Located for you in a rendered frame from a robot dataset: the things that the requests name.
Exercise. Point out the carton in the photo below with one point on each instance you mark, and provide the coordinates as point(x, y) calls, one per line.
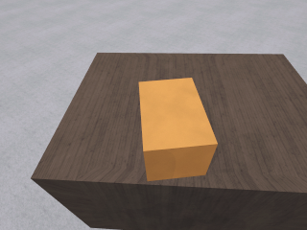
point(178, 140)

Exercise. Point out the pedestal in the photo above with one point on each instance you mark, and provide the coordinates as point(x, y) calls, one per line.
point(256, 105)

